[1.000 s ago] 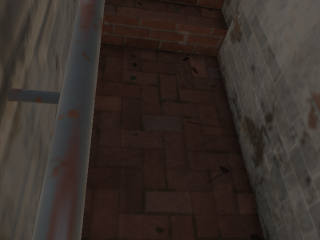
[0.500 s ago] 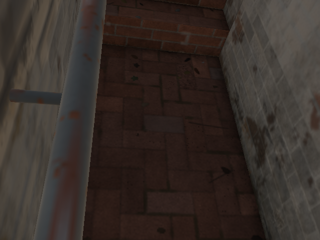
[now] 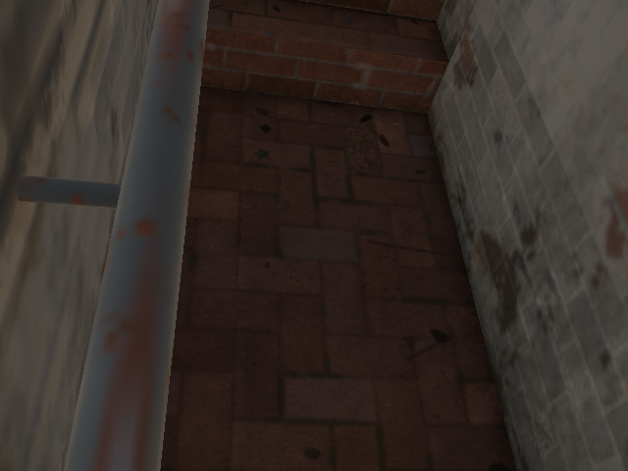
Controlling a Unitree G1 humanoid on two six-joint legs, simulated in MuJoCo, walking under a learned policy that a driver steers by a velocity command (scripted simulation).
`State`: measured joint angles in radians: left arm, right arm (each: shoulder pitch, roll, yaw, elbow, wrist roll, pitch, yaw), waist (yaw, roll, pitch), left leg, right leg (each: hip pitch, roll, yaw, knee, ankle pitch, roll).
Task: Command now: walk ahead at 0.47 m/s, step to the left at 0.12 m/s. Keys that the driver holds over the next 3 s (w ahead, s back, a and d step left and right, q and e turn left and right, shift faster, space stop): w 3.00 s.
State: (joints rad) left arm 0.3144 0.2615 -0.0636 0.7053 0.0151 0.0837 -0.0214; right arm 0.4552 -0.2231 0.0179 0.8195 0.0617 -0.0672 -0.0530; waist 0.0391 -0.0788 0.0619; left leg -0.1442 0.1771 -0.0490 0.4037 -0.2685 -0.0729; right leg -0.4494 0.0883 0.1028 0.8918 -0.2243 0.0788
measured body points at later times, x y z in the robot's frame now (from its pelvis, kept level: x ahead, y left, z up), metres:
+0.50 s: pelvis +0.00 +0.00 +0.00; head +0.03 +0.08 +0.44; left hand +0.06 +0.22 -0.17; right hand +0.01 -0.27 -0.09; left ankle -0.03 +0.15 -0.75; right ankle +0.02 -0.18 -0.69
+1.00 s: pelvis +0.00 +0.00 +0.00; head +0.03 +0.08 +0.44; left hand +0.06 +0.22 -0.17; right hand +0.02 -0.27 -0.09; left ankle -0.04 +0.15 -0.75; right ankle +0.01 -0.18 -0.69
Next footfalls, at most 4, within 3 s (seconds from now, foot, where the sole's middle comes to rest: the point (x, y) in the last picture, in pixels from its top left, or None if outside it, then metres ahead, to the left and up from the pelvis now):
none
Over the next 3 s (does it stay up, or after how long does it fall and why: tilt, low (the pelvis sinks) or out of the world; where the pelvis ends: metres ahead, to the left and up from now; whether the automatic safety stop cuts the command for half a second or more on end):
stays up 0.00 0.01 0.00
